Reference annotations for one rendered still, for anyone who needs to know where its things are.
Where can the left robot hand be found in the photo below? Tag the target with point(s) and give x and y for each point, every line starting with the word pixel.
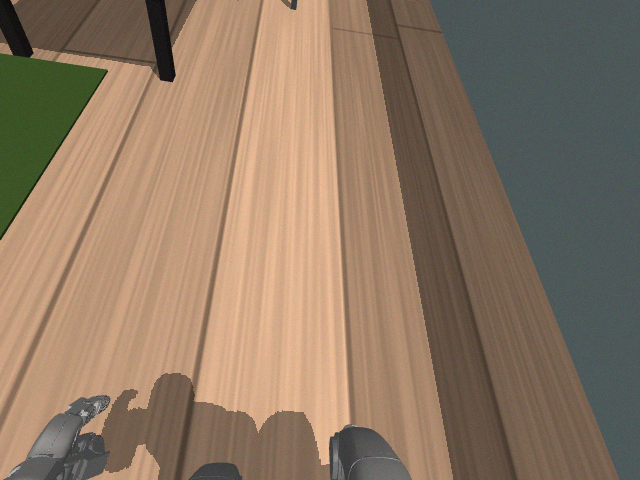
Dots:
pixel 83 456

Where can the left robot arm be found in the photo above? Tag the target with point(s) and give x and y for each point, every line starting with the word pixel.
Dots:
pixel 38 468

